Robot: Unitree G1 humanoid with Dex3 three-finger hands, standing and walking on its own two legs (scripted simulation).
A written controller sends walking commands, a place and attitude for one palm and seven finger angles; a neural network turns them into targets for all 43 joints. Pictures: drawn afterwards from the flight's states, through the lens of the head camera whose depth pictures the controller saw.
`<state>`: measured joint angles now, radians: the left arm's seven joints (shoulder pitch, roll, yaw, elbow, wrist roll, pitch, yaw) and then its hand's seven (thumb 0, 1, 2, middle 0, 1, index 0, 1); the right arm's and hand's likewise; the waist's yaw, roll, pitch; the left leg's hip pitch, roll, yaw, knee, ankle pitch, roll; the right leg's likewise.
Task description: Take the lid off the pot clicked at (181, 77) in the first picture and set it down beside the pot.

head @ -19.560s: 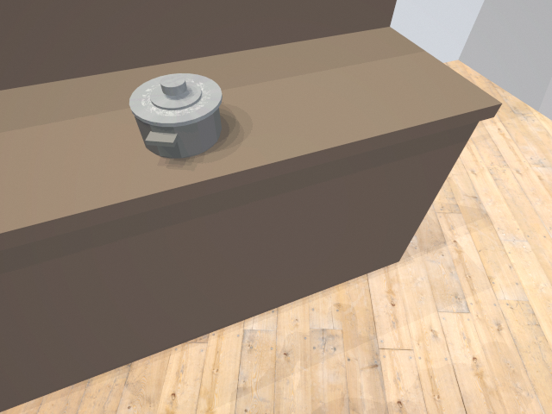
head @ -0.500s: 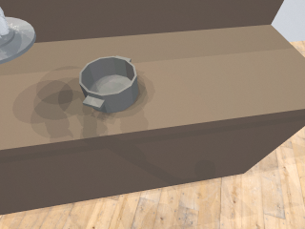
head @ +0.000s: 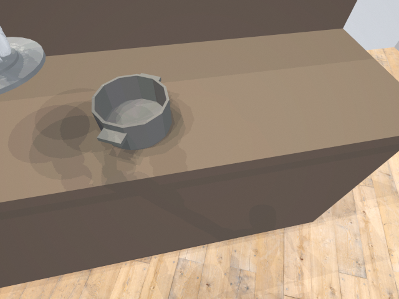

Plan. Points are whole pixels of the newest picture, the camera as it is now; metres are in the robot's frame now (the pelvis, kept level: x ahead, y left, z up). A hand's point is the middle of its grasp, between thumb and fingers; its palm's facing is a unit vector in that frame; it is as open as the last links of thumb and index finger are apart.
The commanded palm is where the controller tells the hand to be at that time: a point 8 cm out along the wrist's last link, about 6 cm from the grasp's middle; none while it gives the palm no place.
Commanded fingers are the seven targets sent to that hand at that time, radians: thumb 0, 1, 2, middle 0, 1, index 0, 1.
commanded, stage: lower the lid onto the table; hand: left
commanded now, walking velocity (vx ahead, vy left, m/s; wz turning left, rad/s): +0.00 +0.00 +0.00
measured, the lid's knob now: out of the picture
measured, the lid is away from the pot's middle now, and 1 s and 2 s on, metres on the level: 0.22 0.21 0.22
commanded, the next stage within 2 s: none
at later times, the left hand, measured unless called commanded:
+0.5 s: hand out of the picture +0.46 +0.33 +0.22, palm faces -0.35 -0.24 -0.91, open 3.7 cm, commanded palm +0.49 +0.33 +0.29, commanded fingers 0.00 0.71 0.87 -0.69 -1.14 -1.15 -1.21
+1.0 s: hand (4, 83) +0.47 +0.31 +0.19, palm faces -0.40 -0.21 -0.89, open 3.7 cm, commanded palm +0.50 +0.33 +0.25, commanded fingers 0.00 0.71 0.87 -0.69 -1.14 -1.15 -1.21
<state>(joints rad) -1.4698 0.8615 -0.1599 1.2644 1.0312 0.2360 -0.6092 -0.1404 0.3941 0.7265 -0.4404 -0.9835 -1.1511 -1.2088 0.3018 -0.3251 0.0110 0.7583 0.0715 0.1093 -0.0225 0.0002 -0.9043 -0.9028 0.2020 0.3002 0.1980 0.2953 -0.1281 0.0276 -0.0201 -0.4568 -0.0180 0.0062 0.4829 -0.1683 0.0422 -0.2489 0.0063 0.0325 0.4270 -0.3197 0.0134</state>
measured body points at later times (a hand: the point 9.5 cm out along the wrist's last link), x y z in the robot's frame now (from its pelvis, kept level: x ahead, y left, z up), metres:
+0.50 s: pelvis +0.00 +0.00 +0.00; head +0.07 +0.00 +0.44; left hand +0.48 +0.33 +0.27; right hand +0.02 -0.29 -0.13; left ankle +0.04 +0.09 -0.74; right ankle -0.07 -0.14 -0.74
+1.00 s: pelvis -0.01 +0.01 -0.01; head +0.06 +0.01 +0.44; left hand +0.49 +0.32 +0.24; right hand -0.01 -0.29 -0.13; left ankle +0.04 +0.09 -0.74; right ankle -0.07 -0.14 -0.74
